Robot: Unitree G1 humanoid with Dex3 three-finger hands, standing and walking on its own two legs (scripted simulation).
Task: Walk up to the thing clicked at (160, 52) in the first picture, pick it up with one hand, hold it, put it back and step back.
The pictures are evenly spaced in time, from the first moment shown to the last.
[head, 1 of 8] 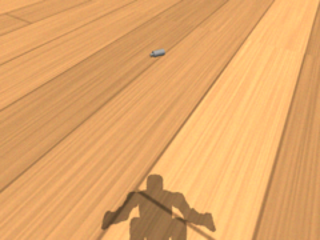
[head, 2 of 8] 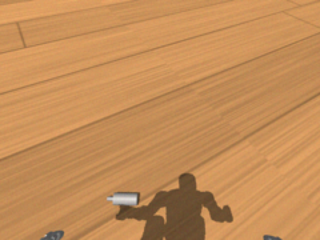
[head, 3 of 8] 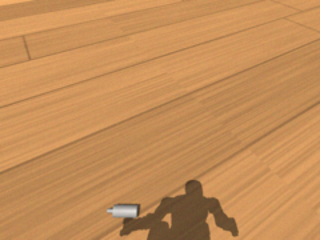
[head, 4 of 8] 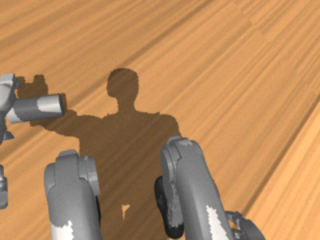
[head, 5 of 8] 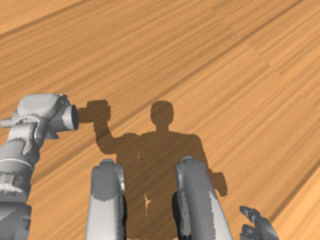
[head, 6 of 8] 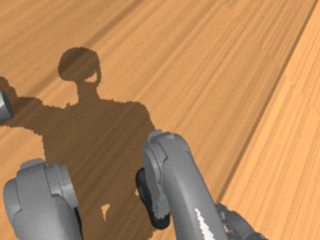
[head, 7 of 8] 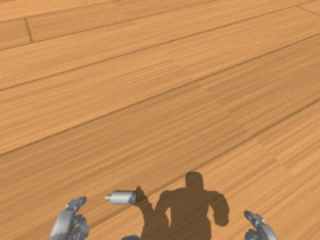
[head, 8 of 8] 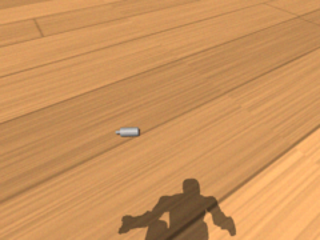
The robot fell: no
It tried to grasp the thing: yes
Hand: left
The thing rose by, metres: 0.70
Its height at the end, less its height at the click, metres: +0.00
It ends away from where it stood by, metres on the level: 0.02
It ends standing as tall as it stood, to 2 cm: yes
